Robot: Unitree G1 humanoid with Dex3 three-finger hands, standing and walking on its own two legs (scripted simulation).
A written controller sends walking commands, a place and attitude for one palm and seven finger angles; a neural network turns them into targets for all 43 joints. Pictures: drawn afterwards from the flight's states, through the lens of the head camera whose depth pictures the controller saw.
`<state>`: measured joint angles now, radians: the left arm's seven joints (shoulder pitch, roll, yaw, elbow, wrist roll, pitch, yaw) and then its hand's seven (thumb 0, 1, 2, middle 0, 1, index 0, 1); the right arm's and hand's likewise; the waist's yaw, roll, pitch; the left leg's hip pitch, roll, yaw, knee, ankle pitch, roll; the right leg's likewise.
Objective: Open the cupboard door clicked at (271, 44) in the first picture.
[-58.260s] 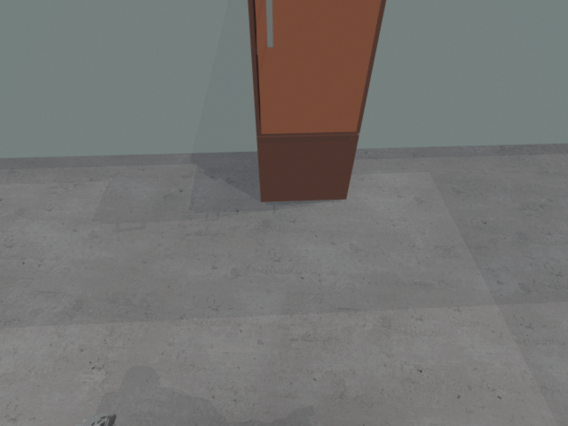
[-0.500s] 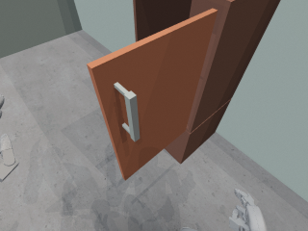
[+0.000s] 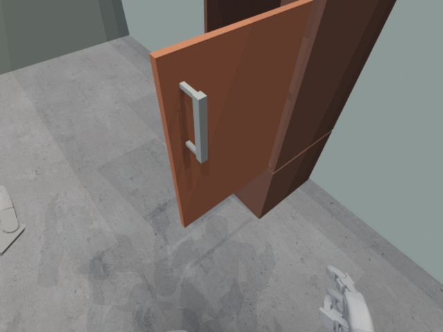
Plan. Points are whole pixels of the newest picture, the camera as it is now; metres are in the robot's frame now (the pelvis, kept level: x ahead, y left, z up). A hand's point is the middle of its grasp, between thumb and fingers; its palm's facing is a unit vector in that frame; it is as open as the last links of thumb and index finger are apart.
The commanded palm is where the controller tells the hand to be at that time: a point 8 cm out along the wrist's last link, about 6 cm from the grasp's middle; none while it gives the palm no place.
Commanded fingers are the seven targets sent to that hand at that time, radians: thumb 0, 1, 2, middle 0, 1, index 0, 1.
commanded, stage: step back with the hand held close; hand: left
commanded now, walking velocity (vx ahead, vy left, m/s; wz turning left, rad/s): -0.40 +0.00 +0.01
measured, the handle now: (194, 125) +0.46 +0.10 +0.11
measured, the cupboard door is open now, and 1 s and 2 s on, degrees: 90 90 90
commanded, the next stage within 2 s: stop stepping back and stand still in 0.06 s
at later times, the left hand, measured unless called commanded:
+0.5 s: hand out of the picture +0.07 +0.25 +0.16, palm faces +0.40 -0.77 -0.50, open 7.4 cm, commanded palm +0.01 +0.29 +0.18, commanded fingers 0.00 0.90 0.90 -0.20 -0.30 -0.20 -0.30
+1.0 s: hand out of the picture +0.05 +0.24 +0.16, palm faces +0.39 -0.77 -0.50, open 7.4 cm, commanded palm none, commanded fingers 0.00 0.90 0.90 -0.20 -0.30 -0.20 -0.30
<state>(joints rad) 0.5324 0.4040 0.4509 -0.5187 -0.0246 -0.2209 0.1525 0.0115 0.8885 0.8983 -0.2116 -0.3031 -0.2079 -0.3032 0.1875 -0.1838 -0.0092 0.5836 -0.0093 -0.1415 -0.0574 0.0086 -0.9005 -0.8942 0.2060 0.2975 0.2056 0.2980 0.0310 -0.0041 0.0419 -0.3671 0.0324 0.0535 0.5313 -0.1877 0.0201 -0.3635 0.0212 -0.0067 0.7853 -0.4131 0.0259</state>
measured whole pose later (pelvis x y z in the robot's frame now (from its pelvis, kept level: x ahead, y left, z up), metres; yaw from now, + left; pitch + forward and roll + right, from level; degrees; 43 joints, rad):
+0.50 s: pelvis -0.13 -0.01 +0.00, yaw -1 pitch +0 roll +0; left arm 0.60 0.42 0.44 -0.49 -0.01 -0.20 0.16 0.01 0.89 0.90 -0.21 -0.30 -0.21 -0.30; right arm 0.28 -0.24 -0.02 0.62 0.00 -0.11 -0.09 0.01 -0.90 -0.89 0.20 0.30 0.20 0.30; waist -0.02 -0.04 0.00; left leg -0.24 -0.02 0.03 0.49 -0.26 0.03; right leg -0.32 -0.01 -0.03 0.58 -0.30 0.00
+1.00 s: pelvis -0.16 -0.02 +0.00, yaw -1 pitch -1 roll +0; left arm 0.50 0.42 0.40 -0.42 0.00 -0.21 0.13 0.01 0.89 0.90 -0.21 -0.30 -0.20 -0.30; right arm 0.24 -0.17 0.03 0.65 -0.01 -0.14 -0.04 0.01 -0.90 -0.89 0.21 0.30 0.21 0.30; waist 0.00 0.00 0.00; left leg -0.30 0.03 0.03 0.61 -0.28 0.00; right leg -0.28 0.01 -0.07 0.55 -0.24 -0.04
